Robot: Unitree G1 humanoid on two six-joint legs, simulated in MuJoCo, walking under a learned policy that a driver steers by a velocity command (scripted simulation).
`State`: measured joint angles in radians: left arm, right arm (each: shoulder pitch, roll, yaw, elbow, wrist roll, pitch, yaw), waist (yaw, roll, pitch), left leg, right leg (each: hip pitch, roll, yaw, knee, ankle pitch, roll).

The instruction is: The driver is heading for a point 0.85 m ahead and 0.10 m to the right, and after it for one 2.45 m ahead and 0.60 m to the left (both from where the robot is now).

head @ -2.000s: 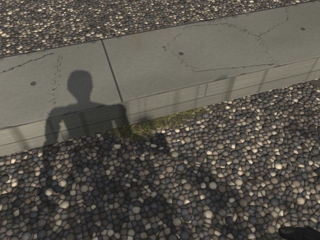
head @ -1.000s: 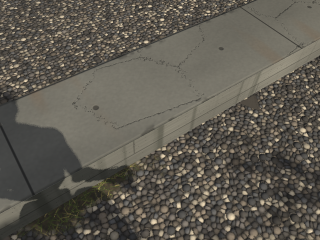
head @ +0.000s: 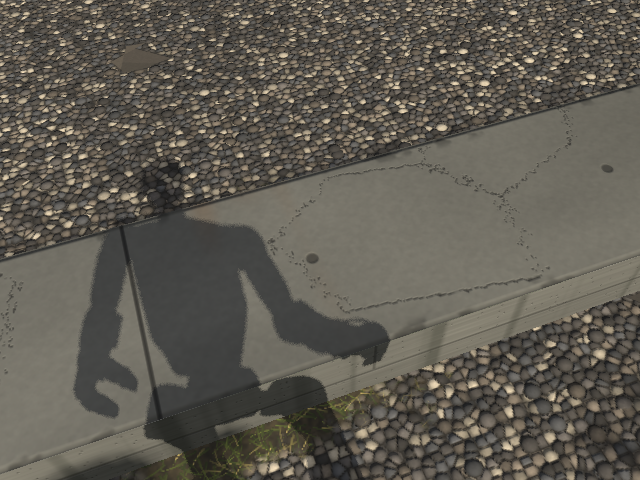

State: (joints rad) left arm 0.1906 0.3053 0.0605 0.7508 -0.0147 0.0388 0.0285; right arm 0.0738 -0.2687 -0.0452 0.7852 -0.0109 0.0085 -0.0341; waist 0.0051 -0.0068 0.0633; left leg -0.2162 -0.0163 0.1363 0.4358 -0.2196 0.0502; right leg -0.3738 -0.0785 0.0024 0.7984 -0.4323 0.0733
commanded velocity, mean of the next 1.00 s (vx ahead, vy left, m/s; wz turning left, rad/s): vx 0.22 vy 0.00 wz -0.20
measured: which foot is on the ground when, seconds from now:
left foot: down 0.00-0.08, up 0.10-0.58, down 0.60-1.00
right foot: up 0.00-0.06, down 0.08-0.60, up 0.62-1.00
